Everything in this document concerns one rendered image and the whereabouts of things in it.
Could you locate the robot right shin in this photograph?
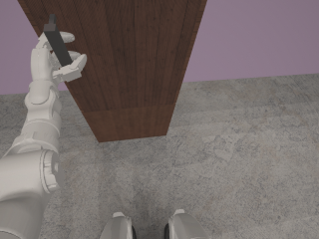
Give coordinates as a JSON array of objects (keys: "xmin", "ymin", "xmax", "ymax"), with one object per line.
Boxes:
[{"xmin": 169, "ymin": 209, "xmax": 184, "ymax": 239}]

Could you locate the left robot thigh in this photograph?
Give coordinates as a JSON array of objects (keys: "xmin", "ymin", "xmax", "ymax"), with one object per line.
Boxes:
[{"xmin": 100, "ymin": 215, "xmax": 133, "ymax": 239}]

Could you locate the left robot upper arm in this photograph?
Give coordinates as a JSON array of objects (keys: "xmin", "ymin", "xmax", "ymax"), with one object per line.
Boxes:
[{"xmin": 0, "ymin": 148, "xmax": 65, "ymax": 239}]

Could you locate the robot left hand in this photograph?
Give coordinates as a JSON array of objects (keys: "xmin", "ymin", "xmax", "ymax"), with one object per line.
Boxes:
[{"xmin": 30, "ymin": 31, "xmax": 88, "ymax": 88}]

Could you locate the cupboard door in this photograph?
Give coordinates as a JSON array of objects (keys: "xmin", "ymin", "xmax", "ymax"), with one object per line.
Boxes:
[{"xmin": 23, "ymin": 0, "xmax": 202, "ymax": 113}]

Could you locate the handle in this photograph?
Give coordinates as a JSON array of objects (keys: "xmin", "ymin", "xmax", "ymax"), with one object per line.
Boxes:
[{"xmin": 43, "ymin": 14, "xmax": 74, "ymax": 67}]

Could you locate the left robot forearm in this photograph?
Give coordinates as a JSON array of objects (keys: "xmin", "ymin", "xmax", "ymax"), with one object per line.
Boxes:
[{"xmin": 3, "ymin": 80, "xmax": 62, "ymax": 157}]

